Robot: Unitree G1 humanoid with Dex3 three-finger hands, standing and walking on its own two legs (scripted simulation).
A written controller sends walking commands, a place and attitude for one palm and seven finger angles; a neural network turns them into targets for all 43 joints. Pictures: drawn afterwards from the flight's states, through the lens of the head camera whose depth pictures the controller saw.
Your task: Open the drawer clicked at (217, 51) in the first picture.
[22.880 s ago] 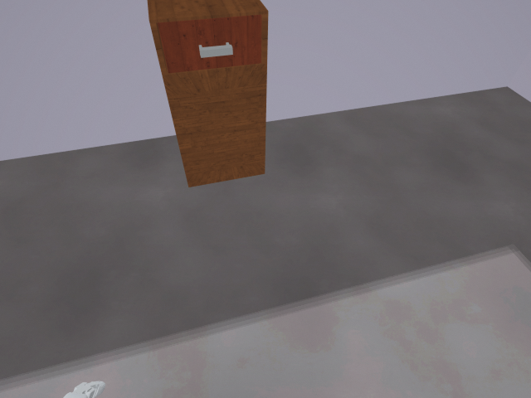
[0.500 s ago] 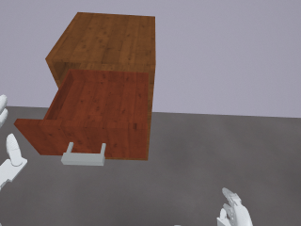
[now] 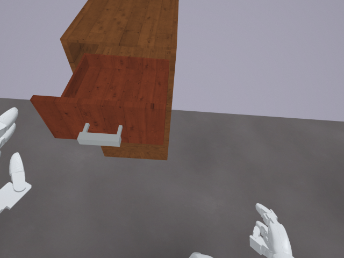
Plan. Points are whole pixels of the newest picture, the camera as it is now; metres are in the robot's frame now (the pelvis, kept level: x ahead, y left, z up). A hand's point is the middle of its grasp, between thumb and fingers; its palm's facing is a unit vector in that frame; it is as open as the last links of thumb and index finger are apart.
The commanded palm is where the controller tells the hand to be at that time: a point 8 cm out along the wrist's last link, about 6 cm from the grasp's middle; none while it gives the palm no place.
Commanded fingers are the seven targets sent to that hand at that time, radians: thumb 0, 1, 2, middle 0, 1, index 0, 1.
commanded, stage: stop stepping back and stand still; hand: left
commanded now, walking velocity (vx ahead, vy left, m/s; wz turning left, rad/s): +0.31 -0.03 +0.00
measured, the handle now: (101, 133) +0.45 +0.23 -0.04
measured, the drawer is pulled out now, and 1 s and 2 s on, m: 0.30 0.30 0.30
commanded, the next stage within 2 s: let the arm hang, fingers relaxed in 0.94 s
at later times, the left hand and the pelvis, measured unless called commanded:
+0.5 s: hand (4, 255) +0.11 +0.22 +0.17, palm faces +0.35 -0.78 -0.51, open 7.4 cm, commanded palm +0.06 +0.26 +0.18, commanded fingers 0.00 0.90 0.90 -0.20 -0.30 -0.20 -0.30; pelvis -0.08 -0.02 +0.00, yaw +0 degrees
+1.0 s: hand out of the picture +0.11 +0.23 +0.17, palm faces +0.37 -0.82 -0.44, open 7.4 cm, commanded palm +0.05 +0.27 +0.18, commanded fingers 0.00 0.90 0.90 -0.20 -0.30 -0.20 -0.30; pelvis -0.08 -0.01 +0.01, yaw +0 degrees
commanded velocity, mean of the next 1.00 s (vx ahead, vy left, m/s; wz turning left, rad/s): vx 0.12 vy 0.03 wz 0.00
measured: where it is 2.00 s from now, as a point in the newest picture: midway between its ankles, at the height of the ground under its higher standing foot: outside the picture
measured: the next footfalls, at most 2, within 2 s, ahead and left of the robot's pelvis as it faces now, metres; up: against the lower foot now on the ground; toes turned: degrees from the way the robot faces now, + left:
right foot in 0.06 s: +0.00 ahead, -0.10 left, +0.00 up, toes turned -3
left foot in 0.30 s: -0.03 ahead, +0.11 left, +0.00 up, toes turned +2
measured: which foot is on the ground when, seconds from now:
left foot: down 0.00-0.10, up 0.12-0.28, down 0.30-0.50, up 0.52-0.72, down 0.74-1.00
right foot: up 0.00-0.04, down 0.06-1.00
